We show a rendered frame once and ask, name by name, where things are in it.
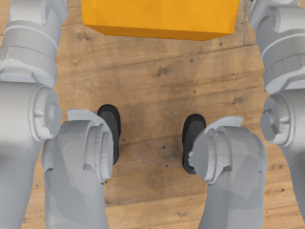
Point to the robot left shin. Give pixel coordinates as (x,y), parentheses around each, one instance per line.
(73,114)

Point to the right robot upper arm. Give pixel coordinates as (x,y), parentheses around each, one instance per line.
(283,123)

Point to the robot right foot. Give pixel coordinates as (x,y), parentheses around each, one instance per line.
(193,126)

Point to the left robot upper arm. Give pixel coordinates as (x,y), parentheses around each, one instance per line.
(29,115)

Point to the robot right forearm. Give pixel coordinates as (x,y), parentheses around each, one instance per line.
(279,27)

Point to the carton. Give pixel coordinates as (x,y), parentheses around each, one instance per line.
(195,20)

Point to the robot left forearm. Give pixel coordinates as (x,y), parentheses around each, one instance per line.
(31,41)

